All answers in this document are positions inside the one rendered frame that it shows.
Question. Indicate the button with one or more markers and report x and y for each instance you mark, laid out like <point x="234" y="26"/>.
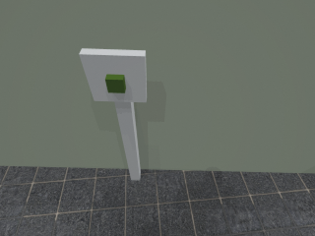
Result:
<point x="115" y="83"/>

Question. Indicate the panel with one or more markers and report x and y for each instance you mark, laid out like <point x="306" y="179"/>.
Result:
<point x="98" y="63"/>

